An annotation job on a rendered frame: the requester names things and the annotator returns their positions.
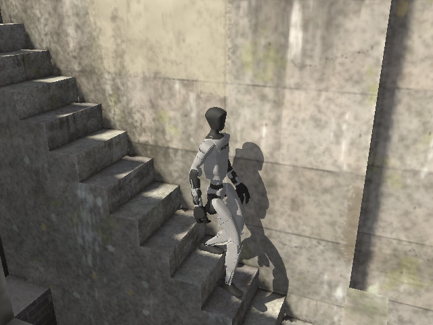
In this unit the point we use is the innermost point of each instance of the robot left foot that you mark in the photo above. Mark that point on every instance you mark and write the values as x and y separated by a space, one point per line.
212 249

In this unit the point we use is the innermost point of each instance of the robot left forearm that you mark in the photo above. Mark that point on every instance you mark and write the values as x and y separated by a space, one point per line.
232 175

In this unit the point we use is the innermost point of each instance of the robot left hand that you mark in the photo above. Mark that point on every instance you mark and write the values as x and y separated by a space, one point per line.
241 189

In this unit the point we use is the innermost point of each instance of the robot left upper arm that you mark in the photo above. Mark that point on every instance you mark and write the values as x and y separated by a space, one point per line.
228 135

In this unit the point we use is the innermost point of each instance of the robot right shin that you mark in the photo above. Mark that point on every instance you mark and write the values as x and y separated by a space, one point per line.
231 260

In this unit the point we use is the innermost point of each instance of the robot right hand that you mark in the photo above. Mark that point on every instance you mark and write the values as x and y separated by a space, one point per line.
200 213

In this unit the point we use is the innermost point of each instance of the robot right forearm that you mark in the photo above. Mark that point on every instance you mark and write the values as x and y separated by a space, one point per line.
196 188

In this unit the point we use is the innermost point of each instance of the robot right upper arm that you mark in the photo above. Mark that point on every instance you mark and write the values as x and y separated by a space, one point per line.
205 149

